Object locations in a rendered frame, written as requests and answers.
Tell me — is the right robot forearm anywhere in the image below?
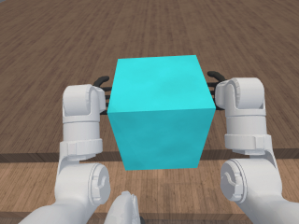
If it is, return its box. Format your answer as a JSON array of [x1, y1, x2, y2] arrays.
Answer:
[[215, 77, 282, 191]]

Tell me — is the robot left shin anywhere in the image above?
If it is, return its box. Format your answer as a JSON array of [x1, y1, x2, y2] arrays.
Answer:
[[121, 190, 141, 224]]

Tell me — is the left robot hand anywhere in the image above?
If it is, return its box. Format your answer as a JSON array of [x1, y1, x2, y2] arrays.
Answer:
[[93, 76, 112, 116]]

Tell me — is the left robot thigh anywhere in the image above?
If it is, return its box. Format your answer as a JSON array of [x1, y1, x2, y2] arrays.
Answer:
[[104, 193, 139, 224]]

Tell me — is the carton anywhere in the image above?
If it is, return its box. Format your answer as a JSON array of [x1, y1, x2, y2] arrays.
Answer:
[[107, 55, 216, 171]]

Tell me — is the left robot upper arm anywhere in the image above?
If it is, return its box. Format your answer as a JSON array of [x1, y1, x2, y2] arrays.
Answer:
[[19, 162, 111, 224]]

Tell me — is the left robot forearm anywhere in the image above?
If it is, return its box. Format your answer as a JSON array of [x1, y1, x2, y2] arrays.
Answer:
[[54, 84, 107, 198]]

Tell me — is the right robot upper arm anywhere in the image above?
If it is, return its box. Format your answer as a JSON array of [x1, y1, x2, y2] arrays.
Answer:
[[220, 158, 299, 224]]

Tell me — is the right robot hand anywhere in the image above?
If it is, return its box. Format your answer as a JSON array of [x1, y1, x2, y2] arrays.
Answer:
[[206, 71, 227, 111]]

